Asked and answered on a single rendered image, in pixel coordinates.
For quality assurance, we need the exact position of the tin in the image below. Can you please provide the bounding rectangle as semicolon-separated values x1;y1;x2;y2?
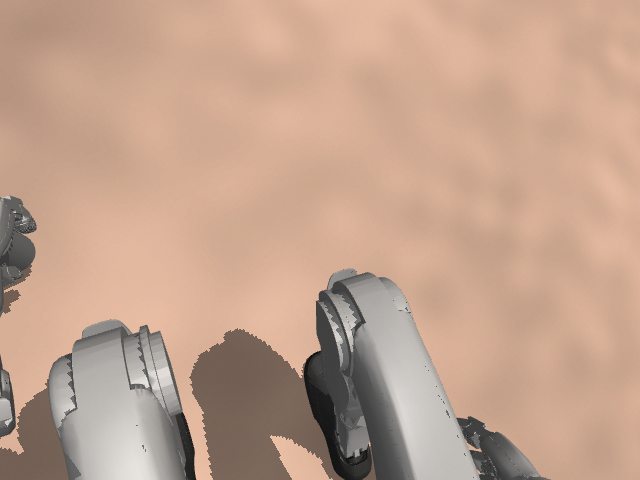
0;230;36;271

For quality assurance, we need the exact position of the left robot foot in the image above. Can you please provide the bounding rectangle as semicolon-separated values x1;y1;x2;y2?
175;412;196;480

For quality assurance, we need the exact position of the left robot arm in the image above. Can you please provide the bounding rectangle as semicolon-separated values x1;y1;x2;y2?
0;267;16;437

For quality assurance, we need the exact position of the right robot foot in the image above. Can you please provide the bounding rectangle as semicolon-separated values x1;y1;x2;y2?
304;351;372;480

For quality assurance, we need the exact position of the right robot hand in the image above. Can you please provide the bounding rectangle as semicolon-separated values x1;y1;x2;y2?
457;416;541;480

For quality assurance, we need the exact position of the left robot hand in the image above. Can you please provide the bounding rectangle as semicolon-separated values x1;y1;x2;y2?
0;196;37;287

